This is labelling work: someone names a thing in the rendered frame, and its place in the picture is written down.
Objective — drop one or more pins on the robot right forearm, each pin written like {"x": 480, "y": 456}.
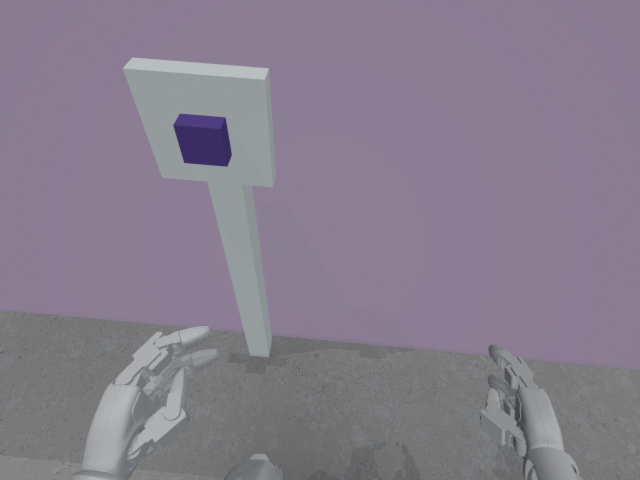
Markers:
{"x": 545, "y": 463}

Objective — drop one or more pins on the robot left thigh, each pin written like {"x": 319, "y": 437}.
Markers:
{"x": 255, "y": 469}

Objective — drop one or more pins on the robot right hand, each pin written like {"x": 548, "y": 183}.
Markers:
{"x": 529, "y": 420}

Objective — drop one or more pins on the panel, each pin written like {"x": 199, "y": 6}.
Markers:
{"x": 163, "y": 89}

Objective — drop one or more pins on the button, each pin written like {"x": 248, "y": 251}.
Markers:
{"x": 203, "y": 139}

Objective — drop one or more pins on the robot left hand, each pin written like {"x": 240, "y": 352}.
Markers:
{"x": 113, "y": 444}

